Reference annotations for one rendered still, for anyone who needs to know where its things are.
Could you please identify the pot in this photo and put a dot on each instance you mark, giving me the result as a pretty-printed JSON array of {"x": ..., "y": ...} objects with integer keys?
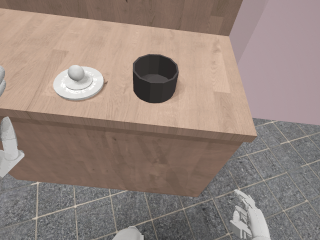
[{"x": 154, "y": 78}]

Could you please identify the knob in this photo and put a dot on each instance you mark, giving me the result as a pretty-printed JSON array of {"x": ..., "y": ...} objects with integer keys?
[{"x": 76, "y": 72}]

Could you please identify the left robot shin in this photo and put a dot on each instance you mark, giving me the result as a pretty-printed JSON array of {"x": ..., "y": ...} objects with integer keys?
[{"x": 132, "y": 227}]

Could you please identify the lid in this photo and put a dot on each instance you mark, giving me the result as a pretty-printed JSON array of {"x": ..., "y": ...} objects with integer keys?
[{"x": 85, "y": 88}]

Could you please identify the table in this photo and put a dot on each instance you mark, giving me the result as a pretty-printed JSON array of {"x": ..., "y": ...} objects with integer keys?
[{"x": 115, "y": 140}]

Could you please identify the left robot hand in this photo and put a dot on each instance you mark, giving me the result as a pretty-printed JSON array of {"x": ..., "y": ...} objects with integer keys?
[{"x": 11, "y": 155}]

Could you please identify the left robot thigh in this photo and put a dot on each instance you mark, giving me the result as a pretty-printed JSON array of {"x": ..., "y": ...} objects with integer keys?
[{"x": 129, "y": 234}]

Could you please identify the right robot hand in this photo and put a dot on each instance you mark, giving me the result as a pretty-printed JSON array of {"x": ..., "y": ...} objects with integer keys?
[{"x": 253, "y": 222}]

